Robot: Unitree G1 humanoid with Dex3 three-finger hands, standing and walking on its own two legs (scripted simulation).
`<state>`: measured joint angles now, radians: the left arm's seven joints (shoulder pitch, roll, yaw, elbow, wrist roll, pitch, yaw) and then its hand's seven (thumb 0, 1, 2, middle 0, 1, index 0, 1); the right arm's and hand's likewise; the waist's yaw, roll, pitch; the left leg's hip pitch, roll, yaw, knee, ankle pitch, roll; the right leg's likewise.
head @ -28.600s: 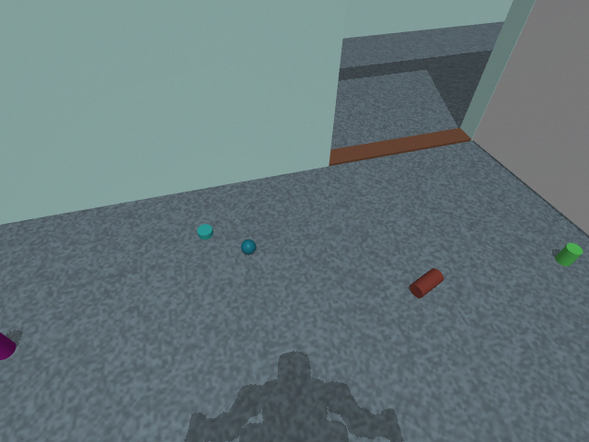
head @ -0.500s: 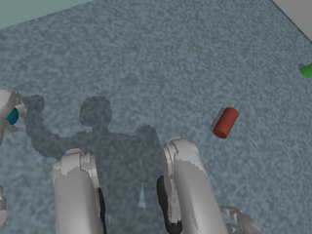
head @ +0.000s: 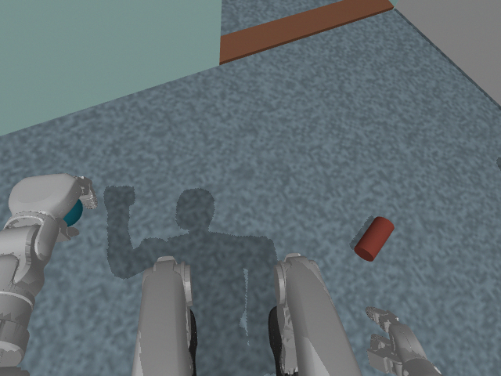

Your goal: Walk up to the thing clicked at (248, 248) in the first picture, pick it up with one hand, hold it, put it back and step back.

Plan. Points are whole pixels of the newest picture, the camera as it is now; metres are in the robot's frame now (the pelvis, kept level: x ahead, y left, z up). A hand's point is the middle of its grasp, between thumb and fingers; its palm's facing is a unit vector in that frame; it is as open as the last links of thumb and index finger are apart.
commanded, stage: lift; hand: left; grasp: from above
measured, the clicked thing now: (61, 209) +0.39 +0.31 -0.11
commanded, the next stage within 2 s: hold in 0.92 s
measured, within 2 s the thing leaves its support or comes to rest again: neither
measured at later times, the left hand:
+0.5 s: hand out of the picture +0.35 +0.27 +0.10, palm faces -0.44 -0.10 -0.89, open 6.8 cm
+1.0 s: hand out of the picture +0.37 +0.24 +0.18, palm faces -0.43 -0.10 -0.89, open 7.0 cm
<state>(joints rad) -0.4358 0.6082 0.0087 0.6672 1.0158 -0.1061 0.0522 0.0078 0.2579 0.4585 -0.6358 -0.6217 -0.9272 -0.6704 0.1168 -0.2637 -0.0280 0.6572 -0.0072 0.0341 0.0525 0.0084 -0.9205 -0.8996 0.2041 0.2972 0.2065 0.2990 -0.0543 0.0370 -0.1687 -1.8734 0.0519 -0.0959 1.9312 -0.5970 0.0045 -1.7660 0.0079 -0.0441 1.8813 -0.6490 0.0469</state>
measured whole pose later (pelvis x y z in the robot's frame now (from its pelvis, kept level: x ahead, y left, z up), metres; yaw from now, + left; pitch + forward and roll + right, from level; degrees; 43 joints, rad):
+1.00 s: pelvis +0.08 +0.00 +0.26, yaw +3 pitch +9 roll -1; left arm -0.31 0.38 -0.19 0.82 1.00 0.03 0.15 0.01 0.25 0.50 -0.62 -0.65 -0.90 -0.70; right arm 0.25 -0.25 -0.04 0.75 0.03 0.00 -0.03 0.01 -0.91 -0.90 0.20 0.30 0.21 0.30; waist -0.04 0.04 -0.08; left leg -0.62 0.05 0.03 0.81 -0.35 0.00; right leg -0.57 -0.01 0.02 0.78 -0.37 0.03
